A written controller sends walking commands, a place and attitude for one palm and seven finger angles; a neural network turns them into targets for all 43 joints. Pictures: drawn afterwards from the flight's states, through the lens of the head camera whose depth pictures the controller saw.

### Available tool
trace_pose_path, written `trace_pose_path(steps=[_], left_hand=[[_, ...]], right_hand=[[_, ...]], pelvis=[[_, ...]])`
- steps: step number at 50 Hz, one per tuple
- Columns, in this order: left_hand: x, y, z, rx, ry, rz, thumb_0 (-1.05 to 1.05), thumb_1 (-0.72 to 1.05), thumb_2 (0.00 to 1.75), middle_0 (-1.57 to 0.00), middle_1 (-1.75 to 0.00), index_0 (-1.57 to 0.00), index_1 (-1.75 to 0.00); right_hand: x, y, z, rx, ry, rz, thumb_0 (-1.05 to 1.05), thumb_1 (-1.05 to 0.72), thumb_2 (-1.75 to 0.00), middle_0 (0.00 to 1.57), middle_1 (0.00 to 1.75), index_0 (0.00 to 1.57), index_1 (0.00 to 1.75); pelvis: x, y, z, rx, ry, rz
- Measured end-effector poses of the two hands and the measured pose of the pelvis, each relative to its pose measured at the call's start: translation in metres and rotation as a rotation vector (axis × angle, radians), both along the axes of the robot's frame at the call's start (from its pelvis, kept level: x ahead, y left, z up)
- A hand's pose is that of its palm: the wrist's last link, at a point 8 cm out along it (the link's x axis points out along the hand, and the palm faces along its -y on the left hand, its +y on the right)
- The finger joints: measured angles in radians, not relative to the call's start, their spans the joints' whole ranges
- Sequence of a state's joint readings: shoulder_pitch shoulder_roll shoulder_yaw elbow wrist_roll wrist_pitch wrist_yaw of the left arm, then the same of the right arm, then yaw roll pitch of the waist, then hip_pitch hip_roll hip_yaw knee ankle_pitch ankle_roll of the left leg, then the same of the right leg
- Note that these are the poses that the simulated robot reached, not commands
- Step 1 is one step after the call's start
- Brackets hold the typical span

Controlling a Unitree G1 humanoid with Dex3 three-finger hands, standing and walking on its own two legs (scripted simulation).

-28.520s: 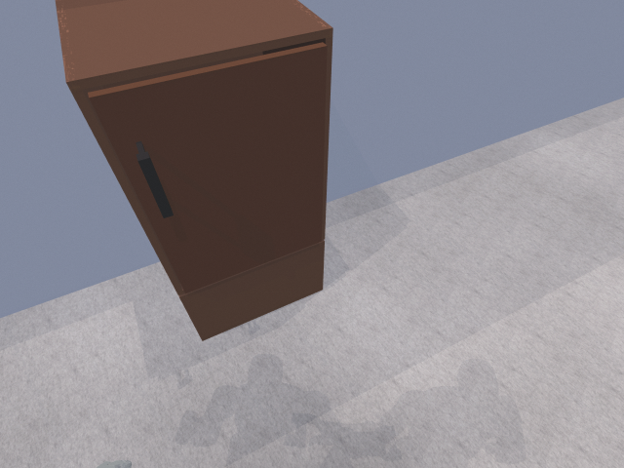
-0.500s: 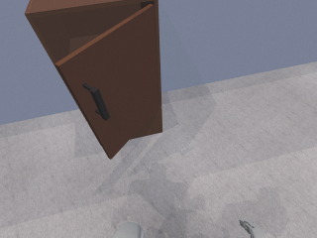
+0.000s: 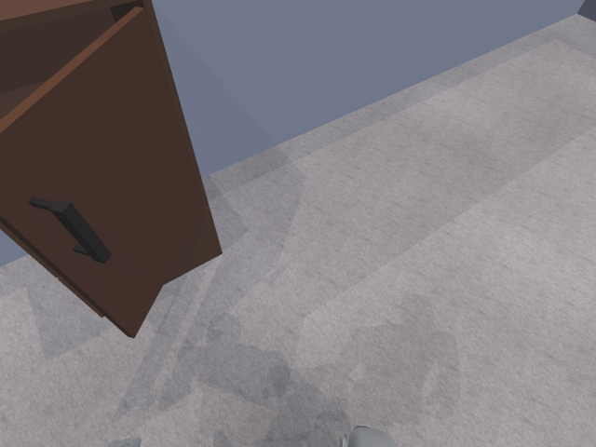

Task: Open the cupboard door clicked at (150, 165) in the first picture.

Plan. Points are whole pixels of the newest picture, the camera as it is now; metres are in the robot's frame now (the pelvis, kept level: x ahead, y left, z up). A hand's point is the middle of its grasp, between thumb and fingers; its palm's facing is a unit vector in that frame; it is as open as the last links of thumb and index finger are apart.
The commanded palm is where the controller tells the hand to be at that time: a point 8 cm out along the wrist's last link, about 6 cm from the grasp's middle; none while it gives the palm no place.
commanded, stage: walk to a spot facing it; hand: left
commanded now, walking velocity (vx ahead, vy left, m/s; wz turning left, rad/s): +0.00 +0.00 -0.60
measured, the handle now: (72, 231) +0.40 +0.39 -0.01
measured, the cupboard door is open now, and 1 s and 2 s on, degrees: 40 40 40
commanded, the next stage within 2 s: none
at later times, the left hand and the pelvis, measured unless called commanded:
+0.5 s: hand (208, 432) +0.15 +0.15 -0.18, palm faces -0.25 -0.95 -0.19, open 7.4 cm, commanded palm none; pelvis +0.01 -0.01 -0.01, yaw -17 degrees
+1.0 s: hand (266, 417) +0.18 +0.06 -0.16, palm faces -0.49 -0.85 -0.20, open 7.4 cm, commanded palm none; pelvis +0.07 -0.09 +0.01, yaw -34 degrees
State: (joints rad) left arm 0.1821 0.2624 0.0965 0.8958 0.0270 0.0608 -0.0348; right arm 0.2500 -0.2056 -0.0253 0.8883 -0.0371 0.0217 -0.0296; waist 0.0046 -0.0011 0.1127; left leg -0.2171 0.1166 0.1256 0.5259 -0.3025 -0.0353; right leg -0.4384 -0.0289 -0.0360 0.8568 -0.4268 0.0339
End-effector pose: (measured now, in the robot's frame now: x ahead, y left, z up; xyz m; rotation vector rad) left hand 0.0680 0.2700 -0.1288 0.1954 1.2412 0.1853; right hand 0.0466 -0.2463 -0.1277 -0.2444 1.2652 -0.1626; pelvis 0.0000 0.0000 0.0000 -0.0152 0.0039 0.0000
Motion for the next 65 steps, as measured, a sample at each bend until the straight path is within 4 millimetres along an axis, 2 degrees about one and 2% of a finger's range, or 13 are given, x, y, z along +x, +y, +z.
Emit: trace_pose_path(steps=[4,7,15,23,30,39,41,47,51,55,58,60,65], left_hand=[[0.041,-0.024,-0.001,0.032,-0.054,-0.109,0.01,0.91,0.89,-0.19,-0.30,-0.20,-0.30],[0.060,-0.042,0.002,0.045,-0.087,-0.154,0.01,0.91,0.89,-0.20,-0.30,-0.20,-0.30],[0.075,-0.076,0.004,-0.001,-0.076,-0.230,0.00,0.90,0.89,-0.20,-0.30,-0.20,-0.30],[0.086,-0.073,-0.017,-0.064,-0.046,-0.278,0.01,0.90,0.89,-0.20,-0.30,-0.21,-0.30],[0.101,-0.077,-0.006,-0.058,-0.013,-0.353,0.01,0.90,0.89,-0.20,-0.30,-0.20,-0.30],[0.135,-0.132,-0.004,-0.012,-0.033,-0.514,0.01,0.90,0.89,-0.20,-0.30,-0.20,-0.30],[0.137,-0.142,-0.001,-0.009,-0.048,-0.509,0.01,0.90,0.89,-0.20,-0.30,-0.20,-0.30],[0.130,-0.159,0.003,-0.012,0.045,-0.528,0.00,0.90,0.89,-0.20,-0.30,-0.20,-0.30],[0.132,-0.166,-0.003,-0.026,0.132,-0.542,0.01,0.90,0.89,-0.20,-0.30,-0.20,-0.30],[0.150,-0.170,-0.014,-0.036,0.195,-0.542,0.01,0.90,0.89,-0.20,-0.30,-0.21,-0.30],[0.178,-0.173,-0.030,-0.039,0.229,-0.552,0.01,0.90,0.89,-0.20,-0.30,-0.21,-0.30],[0.205,-0.179,-0.038,-0.036,0.238,-0.585,0.01,0.90,0.89,-0.20,-0.30,-0.21,-0.30],[0.298,-0.227,-0.027,-0.042,0.123,-0.705,0.01,0.91,0.89,-0.20,-0.30,-0.20,-0.30]], right_hand=[[-0.041,-0.027,-0.022,0.018,0.063,-0.107,0.00,-0.90,-0.90,0.20,0.30,0.20,0.30],[-0.060,-0.041,-0.029,0.016,0.114,-0.169,0.00,-0.91,-0.90,0.20,0.30,0.20,0.30],[-0.052,-0.044,-0.012,0.020,0.027,-0.258,0.00,-0.91,-0.90,0.20,0.30,0.20,0.30],[-0.034,-0.019,-0.005,-0.003,-0.107,-0.300,0.00,-0.91,-0.90,0.20,0.30,0.20,0.30],[-0.061,-0.006,0.004,0.018,-0.063,-0.360,0.00,-0.91,-0.90,0.20,0.30,0.21,0.30],[-0.121,-0.038,-0.026,0.059,0.014,-0.540,0.00,-0.91,-0.90,0.20,0.30,0.21,0.30],[-0.125,-0.048,-0.026,0.063,0.055,-0.555,0.00,-0.91,-0.90,0.20,0.30,0.20,0.30],[-0.087,-0.086,-0.004,0.029,-0.022,-0.591,0.01,-0.91,-0.90,0.20,0.30,0.20,0.30],[-0.040,-0.107,0.007,0.003,-0.115,-0.598,0.01,-0.91,-0.90,0.20,0.30,0.20,0.30],[0.016,-0.122,0.012,-0.018,-0.189,-0.585,0.00,-0.91,-0.90,0.20,0.30,0.20,0.30],[0.056,-0.131,0.010,-0.053,-0.250,-0.580,0.00,-0.91,-0.90,0.20,0.30,0.20,0.30],[0.068,-0.133,0.006,-0.078,-0.277,-0.597,0.00,-0.91,-0.90,0.20,0.30,0.20,0.30],[0.055,-0.110,0.006,-0.034,-0.188,-0.705,0.00,-0.91,-0.90,0.20,0.30,0.20,0.30]], pelvis=[[0.004,-0.018,-0.014,0.023,0.003,-0.057],[0.001,-0.024,-0.015,0.017,-0.008,-0.082],[0.002,-0.028,-0.003,0.037,-0.008,-0.173],[0.009,-0.011,-0.011,0.007,0.010,-0.266],[0.012,-0.018,0.001,0.006,0.012,-0.366],[0.022,-0.055,-0.014,0.015,0.010,-0.488],[0.027,-0.063,-0.012,0.015,0.000,-0.498],[0.053,-0.084,0.003,0.026,-0.005,-0.558],[0.079,-0.095,0.005,0.021,-0.007,-0.596],[0.114,-0.105,0.000,0.010,-0.013,-0.627],[0.147,-0.111,-0.012,-0.004,-0.011,-0.664],[0.164,-0.114,-0.019,-0.011,-0.013,-0.699],[0.192,-0.131,-0.007,0.008,-0.016,-0.766]])
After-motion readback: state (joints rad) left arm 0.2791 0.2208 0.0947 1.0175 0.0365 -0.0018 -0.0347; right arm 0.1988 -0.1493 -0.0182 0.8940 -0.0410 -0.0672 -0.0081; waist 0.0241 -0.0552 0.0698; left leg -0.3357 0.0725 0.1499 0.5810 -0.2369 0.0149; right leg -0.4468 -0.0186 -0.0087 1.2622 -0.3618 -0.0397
